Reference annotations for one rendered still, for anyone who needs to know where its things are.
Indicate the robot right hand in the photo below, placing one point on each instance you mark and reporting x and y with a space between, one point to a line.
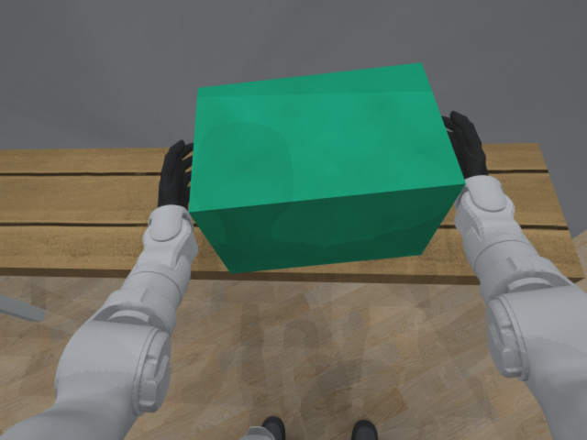
466 144

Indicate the right robot forearm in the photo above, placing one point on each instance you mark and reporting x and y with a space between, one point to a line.
499 253

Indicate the table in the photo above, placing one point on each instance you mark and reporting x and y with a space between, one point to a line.
82 212

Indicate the left robot upper arm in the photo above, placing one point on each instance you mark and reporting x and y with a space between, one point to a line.
112 374

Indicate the robot left hand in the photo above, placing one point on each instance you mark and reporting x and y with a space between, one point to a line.
174 180

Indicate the left robot forearm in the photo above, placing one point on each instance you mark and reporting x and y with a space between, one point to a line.
155 287

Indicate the robot foot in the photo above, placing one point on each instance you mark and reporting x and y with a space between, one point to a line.
275 426
364 430

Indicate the right robot upper arm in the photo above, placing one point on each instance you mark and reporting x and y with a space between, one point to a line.
540 337

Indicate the carton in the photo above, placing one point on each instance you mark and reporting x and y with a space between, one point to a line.
321 169

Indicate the robot left foot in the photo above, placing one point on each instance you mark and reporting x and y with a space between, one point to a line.
275 426

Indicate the robot right foot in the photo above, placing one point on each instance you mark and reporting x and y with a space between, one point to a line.
364 430

